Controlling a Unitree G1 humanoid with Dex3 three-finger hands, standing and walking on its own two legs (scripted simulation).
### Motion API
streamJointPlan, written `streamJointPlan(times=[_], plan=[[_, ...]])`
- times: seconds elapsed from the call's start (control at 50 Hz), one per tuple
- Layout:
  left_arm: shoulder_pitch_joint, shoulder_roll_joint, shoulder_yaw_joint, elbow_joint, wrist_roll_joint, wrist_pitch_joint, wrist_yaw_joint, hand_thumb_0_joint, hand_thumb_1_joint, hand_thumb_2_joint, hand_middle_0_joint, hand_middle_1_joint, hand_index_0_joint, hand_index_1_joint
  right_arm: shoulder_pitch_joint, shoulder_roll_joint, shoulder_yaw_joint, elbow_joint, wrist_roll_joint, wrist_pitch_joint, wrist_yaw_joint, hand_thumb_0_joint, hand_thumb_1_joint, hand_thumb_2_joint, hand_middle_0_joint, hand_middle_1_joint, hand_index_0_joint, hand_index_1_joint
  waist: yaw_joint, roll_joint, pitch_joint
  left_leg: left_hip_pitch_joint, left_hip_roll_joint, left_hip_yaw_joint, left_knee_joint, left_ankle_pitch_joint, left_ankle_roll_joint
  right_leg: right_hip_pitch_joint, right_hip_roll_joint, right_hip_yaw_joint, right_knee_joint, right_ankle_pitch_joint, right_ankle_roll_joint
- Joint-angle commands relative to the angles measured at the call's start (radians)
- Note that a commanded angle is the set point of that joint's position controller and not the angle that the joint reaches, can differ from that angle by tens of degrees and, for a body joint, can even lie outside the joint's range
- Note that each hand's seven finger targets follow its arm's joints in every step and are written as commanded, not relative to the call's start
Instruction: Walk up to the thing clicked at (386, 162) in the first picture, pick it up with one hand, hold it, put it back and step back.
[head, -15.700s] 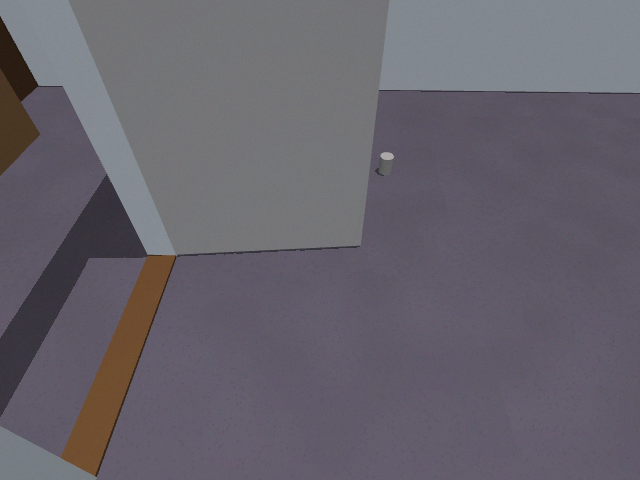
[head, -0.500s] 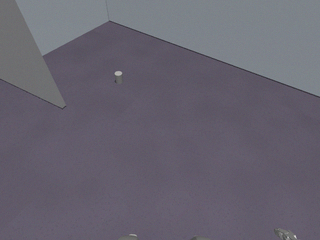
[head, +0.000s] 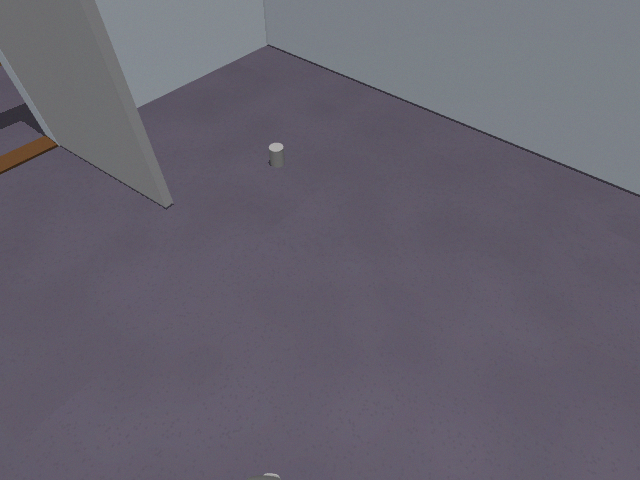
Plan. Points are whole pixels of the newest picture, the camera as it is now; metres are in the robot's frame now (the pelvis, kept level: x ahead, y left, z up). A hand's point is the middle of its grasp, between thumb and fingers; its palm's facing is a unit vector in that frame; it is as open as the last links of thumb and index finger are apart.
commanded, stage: walk up
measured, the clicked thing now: (276, 155) +1.55 +0.20 -0.70
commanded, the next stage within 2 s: stand in 0.44 s
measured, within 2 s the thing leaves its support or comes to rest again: neither
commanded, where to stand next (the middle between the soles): +0.07 -0.02 m, yaw +0 degrees
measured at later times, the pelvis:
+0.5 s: pelvis +0.01 -0.01 +0.03, yaw +2 degrees
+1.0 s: pelvis +0.01 -0.02 +0.03, yaw +0 degrees
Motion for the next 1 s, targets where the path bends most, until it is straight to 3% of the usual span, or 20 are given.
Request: streamJointPlan(times=[0.0, 0.04, 0.08, 0.2, 0.26, 0.38, 0.44, 0.56, 0.66, 0.76, 0.88, 0.92, 0.98], plan=[[-0.096, 0.235, 0.035, -0.066, -0.003, -0.035, 0.01, 0.0, 0.9, 0.9, -0.2, -0.3, -0.2, -0.3, -0.024, -0.201, -0.043, -0.023, 0.006, -0.027, -0.009, 0.0, -0.9, -0.9, 0.2, 0.3, 0.2, 0.3, -0.034, -0.02, -0.12, 0.129, 0.048, -0.098, -0.163, 0.081, 0.029, -0.002, -0.163, 0.2, -0.278, 0.085, -0.123], [-0.096, 0.216, 0.024, -0.041, -0.009, -0.032, 0.011, 0.0, 0.9, 0.9, -0.2, -0.3, -0.2, -0.3, -0.071, -0.209, -0.04, -0.007, 0.005, -0.032, -0.007, 0.0, -0.9, -0.9, 0.2, 0.3, 0.2, 0.3, -0.012, 0.001, -0.117, 0.126, 0.079, -0.145, -0.212, 0.133, 0.048, 0.026, -0.105, 0.117, -0.26, 0.079, -0.086], [-0.103, 0.214, 0.023, -0.018, -0.008, -0.031, 0.009, 0.0, 0.9, 0.9, -0.2, -0.3, -0.2, -0.3, -0.085, -0.205, -0.03, 0.007, 0.006, -0.031, -0.005, 0.0, -0.9, -0.9, 0.2, 0.3, 0.2, 0.3, -0.008, -0.033, -0.115, 0.103, 0.09, -0.151, -0.232, 0.151, 0.059, 0.075, -0.093, 0.099, -0.289, 0.074, -0.071], [-0.137, 0.202, 0.018, 0.028, -0.014, -0.029, 0.005, 0.0, 0.9, 0.9, -0.2, -0.3, -0.2, -0.3, -0.11, -0.208, -0.02, 0.061, 0.004, -0.029, -0.002, 0.0, -0.9, -0.9, 0.2, 0.3, 0.2, 0.3, -0.006, -0.007, -0.114, 0.112, 0.096, -0.156, -0.317, 0.122, 0.041, 0.129, -0.097, 0.08, -0.345, 0.038, -0.065], [-0.137, 0.192, 0.019, 0.055, -0.015, -0.03, 0.005, 0.0, 0.9, 0.9, -0.2, -0.3, -0.2, -0.3, -0.126, -0.199, -0.013, 0.079, 0.005, -0.032, -0.003, 0.0, -0.9, -0.9, 0.2, 0.3, 0.2, 0.3, 0.001, 0.007, -0.127, 0.117, 0.104, -0.158, -0.329, 0.209, 0.038, 0.18, -0.091, 0.06, -0.371, 0.099, -0.058], [-0.163, 0.186, 0.021, 0.088, -0.014, -0.027, 0.004, 0.0, 0.9, 0.9, -0.2, -0.3, -0.2, -0.3, -0.145, -0.196, -0.01, 0.107, 0.004, -0.03, -0.005, 0.0, -0.9, -0.9, 0.2, 0.3, 0.2, 0.3, 0.004, 0.024, -0.138, 0.138, 0.112, -0.155, -0.362, 0.278, 0.031, 0.224, -0.092, 0.041, -0.393, 0.141, -0.047], [-0.149, 0.176, 0.015, 0.115, -0.011, -0.024, 0.008, 0.0, 0.9, 0.9, -0.2, -0.3, -0.2, -0.3, -0.155, -0.176, -0.011, 0.114, -0.002, -0.026, -0.002, 0.0, -0.9, -0.9, 0.2, 0.3, 0.2, 0.3, 0.004, 0.038, -0.145, 0.218, 0.139, -0.154, -0.394, 0.298, 0.014, 0.191, -0.074, 0.065, -0.406, 0.13, -0.046], [-0.167, 0.181, 0.016, 0.135, -0.011, -0.032, 0.014, 0.0, 0.9, 0.9, -0.2, -0.3, -0.2, -0.3, -0.167, -0.176, -0.016, 0.126, 0.002, -0.019, -0.004, 0.0, -0.9, -0.9, 0.2, 0.3, 0.2, 0.3, -0.005, 0.025, -0.163, 0.23, 0.14, -0.118, -0.393, 0.4, 0.008, 0.247, -0.084, 0.077, -0.431, 0.247, -0.04], [-0.153, 0.176, 0.017, 0.15, -0.009, -0.033, 0.015, 0.0, 0.9, 0.9, -0.2, -0.3, -0.2, -0.3, -0.179, -0.166, -0.014, 0.128, 0.004, -0.015, -0.002, 0.0, -0.9, -0.9, 0.2, 0.3, 0.2, 0.3, -0.005, 0.01, -0.159, 0.261, 0.144, -0.103, -0.406, 0.384, 0.01, 0.236, -0.082, 0.079, -0.447, 0.269, -0.037], [-0.146, 0.17, 0.018, 0.153, -0.007, -0.029, 0.015, 0.0, 0.9, 0.9, -0.2, -0.3, -0.2, -0.3, -0.192, -0.166, -0.015, 0.131, 0.0, -0.012, -0.002, 0.0, -0.9, -0.9, 0.2, 0.3, 0.2, 0.3, 0.004, 0.016, -0.139, 0.25, 0.143, -0.101, -0.433, 0.315, 0.002, 0.22, -0.08, 0.082, -0.46, 0.21, -0.039], [-0.148, 0.17, 0.018, 0.152, -0.006, -0.028, 0.014, 0.0, 0.9, 0.9, -0.2, -0.3, -0.2, -0.3, -0.176, -0.17, -0.017, 0.138, -0.002, -0.007, 0.002, 0.0, -0.9, -0.9, 0.2, 0.3, 0.2, 0.3, -0.008, 0.015, -0.094, 0.213, 0.128, -0.097, -0.457, 0.18, 0.0, 0.189, -0.076, 0.096, -0.486, 0.117, -0.036], [-0.14, 0.17, 0.017, 0.148, -0.003, -0.029, 0.015, 0.0, 0.9, 0.9, -0.2, -0.3, -0.2, -0.3, -0.177, -0.164, -0.017, 0.135, -0.001, -0.008, 0.003, 0.0, -0.9, -0.9, 0.2, 0.3, 0.2, 0.3, -0.006, 0.001, -0.111, 0.245, 0.136, -0.097, -0.447, 0.225, 0.001, 0.183, -0.08, 0.098, -0.486, 0.14, -0.041], [-0.14, 0.173, 0.019, 0.143, -0.004, -0.029, 0.017, 0.0, 0.9, 0.9, -0.2, -0.3, -0.2, -0.3, -0.166, -0.161, -0.016, 0.139, -0.004, -0.008, 0.004, 0.0, -0.9, -0.9, 0.2, 0.3, 0.2, 0.3, -0.006, -0.003, -0.104, 0.226, 0.132, -0.095, -0.45, 0.207, -0.002, 0.188, -0.078, 0.099, -0.49, 0.122, -0.038]])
